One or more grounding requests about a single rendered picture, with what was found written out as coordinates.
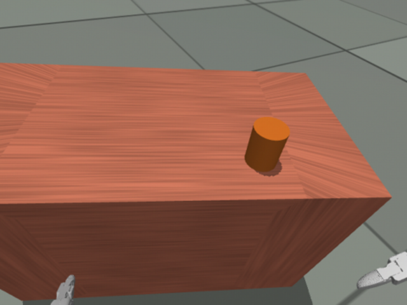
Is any left robot hand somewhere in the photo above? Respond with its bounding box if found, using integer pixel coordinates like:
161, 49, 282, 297
50, 275, 75, 305

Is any can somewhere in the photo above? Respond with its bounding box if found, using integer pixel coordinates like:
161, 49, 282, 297
245, 117, 290, 172

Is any right robot hand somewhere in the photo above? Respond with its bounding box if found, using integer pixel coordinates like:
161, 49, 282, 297
357, 252, 407, 290

